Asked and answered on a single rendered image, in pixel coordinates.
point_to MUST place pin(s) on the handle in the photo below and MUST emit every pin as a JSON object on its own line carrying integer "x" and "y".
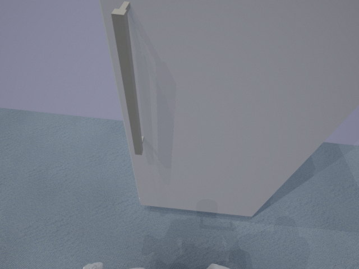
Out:
{"x": 123, "y": 42}

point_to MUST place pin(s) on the fridge door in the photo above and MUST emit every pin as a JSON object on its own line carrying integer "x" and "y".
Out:
{"x": 234, "y": 95}

